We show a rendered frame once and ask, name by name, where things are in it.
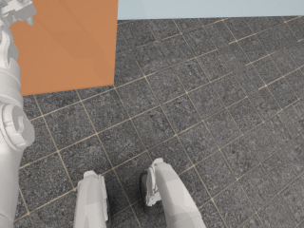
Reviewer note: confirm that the right robot foot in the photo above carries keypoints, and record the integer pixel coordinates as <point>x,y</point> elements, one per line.
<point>148,209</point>

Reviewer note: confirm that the robot left thigh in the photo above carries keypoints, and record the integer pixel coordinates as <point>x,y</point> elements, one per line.
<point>89,209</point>

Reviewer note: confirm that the left robot upper arm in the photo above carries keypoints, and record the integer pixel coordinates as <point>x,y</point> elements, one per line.
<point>16,133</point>

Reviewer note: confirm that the left robot hand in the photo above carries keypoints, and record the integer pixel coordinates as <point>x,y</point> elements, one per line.
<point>12,11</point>

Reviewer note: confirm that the cabinet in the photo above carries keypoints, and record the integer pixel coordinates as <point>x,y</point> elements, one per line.
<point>71,45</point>

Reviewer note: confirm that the robot left forearm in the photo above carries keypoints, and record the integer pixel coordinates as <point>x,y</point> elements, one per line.
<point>10,72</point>

